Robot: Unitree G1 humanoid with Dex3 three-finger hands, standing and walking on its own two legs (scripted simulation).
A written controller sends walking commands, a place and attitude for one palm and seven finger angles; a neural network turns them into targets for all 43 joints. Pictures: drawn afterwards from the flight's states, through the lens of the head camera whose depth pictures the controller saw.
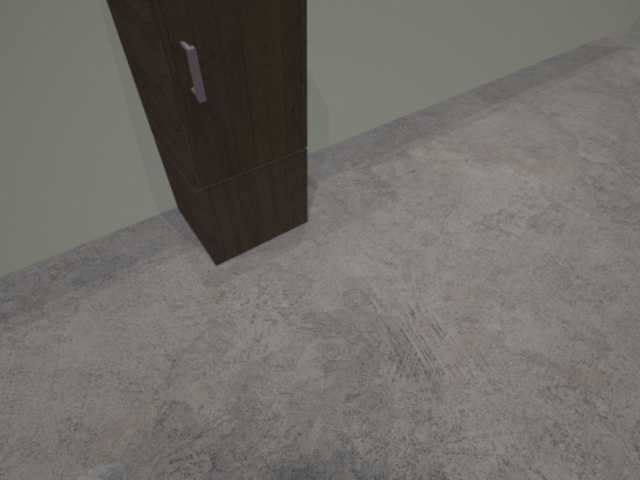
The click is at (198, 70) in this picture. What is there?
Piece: cupboard door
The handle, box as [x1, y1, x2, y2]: [180, 41, 206, 102]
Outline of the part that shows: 182,41 180,42 180,44 186,50 194,85 191,88 191,90 199,102 206,100 195,48 193,46 189,46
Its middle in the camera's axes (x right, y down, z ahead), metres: -0.32 -0.42 +0.97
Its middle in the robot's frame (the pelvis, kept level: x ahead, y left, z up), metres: +1.00 +0.38 +0.03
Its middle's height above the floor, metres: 0.80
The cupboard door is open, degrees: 0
